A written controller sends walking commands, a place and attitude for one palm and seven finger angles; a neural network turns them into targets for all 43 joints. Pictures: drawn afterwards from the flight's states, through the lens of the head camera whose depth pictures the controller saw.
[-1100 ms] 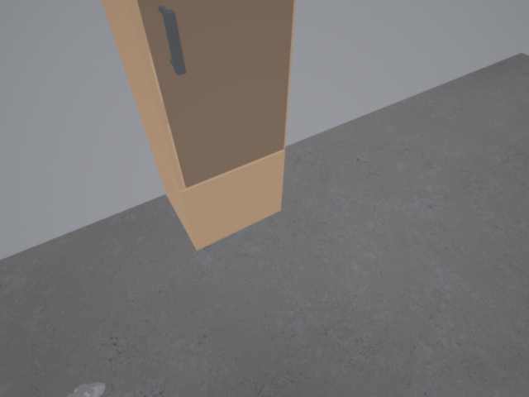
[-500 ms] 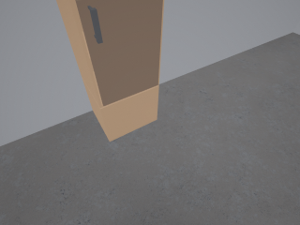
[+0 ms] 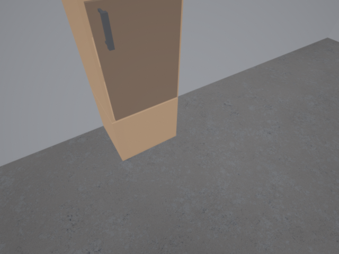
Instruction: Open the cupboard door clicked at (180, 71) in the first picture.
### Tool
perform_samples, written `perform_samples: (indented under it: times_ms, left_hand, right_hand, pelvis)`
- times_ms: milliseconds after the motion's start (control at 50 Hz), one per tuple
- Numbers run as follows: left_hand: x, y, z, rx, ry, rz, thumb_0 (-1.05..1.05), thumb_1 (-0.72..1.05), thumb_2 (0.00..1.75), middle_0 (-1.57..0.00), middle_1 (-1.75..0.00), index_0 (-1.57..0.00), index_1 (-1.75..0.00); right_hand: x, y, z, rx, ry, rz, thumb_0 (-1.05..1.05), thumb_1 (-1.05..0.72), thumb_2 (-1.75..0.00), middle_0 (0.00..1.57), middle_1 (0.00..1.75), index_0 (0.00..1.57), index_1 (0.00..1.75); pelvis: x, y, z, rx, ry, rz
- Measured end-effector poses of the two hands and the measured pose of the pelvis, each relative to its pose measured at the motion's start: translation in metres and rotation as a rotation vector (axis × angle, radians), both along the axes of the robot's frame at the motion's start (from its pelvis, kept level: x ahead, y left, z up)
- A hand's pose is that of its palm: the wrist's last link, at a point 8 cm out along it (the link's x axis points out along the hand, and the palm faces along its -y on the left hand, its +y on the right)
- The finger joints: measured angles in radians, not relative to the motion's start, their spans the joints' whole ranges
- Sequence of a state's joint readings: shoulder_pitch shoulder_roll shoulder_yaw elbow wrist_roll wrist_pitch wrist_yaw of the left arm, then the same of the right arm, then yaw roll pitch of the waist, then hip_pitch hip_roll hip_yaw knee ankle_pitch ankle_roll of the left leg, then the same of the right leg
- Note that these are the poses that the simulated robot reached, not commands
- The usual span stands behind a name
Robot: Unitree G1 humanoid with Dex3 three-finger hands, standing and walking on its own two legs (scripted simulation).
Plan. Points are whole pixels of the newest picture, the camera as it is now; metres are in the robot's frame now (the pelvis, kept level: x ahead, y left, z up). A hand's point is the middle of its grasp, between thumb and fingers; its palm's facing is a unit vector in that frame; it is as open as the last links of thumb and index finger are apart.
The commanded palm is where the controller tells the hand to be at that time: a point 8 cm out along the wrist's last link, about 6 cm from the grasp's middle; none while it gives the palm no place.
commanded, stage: look at it before walking up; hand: left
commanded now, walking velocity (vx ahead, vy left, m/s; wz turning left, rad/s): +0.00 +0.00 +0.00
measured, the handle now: (105, 29) +0.83 +0.29 +0.15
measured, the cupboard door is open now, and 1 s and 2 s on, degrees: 0 0 0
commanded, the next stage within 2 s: walk to a spot facing it in 0.34 s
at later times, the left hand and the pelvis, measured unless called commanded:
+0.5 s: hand out of the picture +0.07 +0.25 -0.15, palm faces -0.03 -0.94 -0.34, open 7.4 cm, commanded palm none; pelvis +0.00 +0.00 +0.00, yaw +0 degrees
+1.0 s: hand out of the picture +0.05 +0.16 -0.17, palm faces -0.17 -0.96 -0.24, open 7.4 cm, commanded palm none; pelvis -0.02 -0.03 -0.01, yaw -13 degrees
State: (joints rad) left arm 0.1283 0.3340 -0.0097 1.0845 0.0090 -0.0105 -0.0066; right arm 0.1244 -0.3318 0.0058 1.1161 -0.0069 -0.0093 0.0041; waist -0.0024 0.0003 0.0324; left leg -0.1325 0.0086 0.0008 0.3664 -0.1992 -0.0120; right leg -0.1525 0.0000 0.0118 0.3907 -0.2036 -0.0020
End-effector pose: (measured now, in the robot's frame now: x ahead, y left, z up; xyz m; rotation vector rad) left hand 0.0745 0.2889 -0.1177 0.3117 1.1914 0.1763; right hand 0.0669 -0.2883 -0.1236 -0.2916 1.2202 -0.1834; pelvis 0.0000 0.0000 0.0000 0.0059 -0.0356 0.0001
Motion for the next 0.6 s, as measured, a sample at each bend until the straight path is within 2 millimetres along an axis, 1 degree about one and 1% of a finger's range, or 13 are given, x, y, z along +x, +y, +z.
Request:
perform_samples:
  times_ms: [220,500,600]
  left_hand:
    - [-0.0011,0.0030,0.0006,0.004,0.006,0.004,0.01,0.90,0.90,-0.21,-0.30,-0.20,-0.30]
    - [-0.0050,0.0060,0.0003,0.009,0.032,0.011,0.01,0.90,0.90,-0.21,-0.30,-0.20,-0.30]
    - [-0.0048,0.0001,-0.0052,0.007,0.054,0.003,0.00,0.90,0.90,-0.21,-0.30,-0.20,-0.30]
  right_hand:
    - [0.0070,-0.0007,0.0023,-0.006,-0.011,0.006,0.01,-0.90,-0.90,0.20,0.30,0.20,0.30]
    - [0.0083,-0.0010,0.0016,-0.008,0.006,0.008,0.01,-0.90,-0.90,0.20,0.30,0.20,0.30]
    - [0.0058,0.0039,-0.0027,-0.002,-0.018,-0.031,0.01,-0.90,-0.90,0.20,0.30,0.20,0.30]
  pelvis:
    - [0.0014,0.0010,0.0006,0.000,0.000,-0.001]
    - [0.0046,0.0015,0.0011,0.000,0.005,-0.004]
    - [0.0029,0.0012,-0.0025,0.004,0.011,-0.046]
